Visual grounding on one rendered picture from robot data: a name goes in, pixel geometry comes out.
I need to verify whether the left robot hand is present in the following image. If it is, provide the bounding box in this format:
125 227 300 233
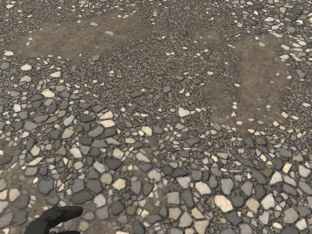
24 205 83 234

